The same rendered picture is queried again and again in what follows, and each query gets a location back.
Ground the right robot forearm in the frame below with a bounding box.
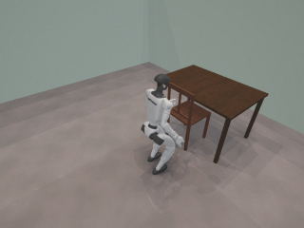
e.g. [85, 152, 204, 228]
[164, 123, 179, 141]

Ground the robot head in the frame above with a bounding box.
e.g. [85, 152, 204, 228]
[151, 73, 171, 99]

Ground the right robot shin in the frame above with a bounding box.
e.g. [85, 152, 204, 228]
[156, 147, 176, 171]

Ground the left robot upper arm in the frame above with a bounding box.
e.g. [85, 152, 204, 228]
[145, 88, 154, 108]

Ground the chair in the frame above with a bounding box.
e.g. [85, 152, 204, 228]
[165, 82, 211, 151]

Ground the right robot upper arm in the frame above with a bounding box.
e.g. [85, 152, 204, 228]
[160, 99, 173, 129]

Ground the left robot hand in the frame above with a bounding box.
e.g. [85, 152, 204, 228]
[169, 99, 176, 105]

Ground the right robot hand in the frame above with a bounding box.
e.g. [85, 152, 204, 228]
[175, 136, 185, 147]

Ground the table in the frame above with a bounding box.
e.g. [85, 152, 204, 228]
[157, 65, 269, 163]

